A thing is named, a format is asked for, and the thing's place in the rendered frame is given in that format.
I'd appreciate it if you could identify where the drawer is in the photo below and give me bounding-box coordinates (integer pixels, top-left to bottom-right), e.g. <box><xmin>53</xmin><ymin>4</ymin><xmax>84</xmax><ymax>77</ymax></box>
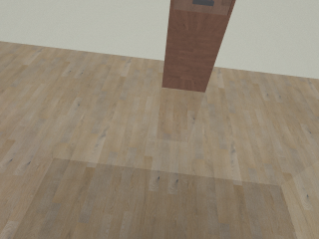
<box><xmin>173</xmin><ymin>0</ymin><xmax>232</xmax><ymax>16</ymax></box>

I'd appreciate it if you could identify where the cabinet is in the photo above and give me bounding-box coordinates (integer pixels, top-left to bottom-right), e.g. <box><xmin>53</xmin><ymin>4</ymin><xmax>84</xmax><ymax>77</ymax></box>
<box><xmin>161</xmin><ymin>0</ymin><xmax>236</xmax><ymax>93</ymax></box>

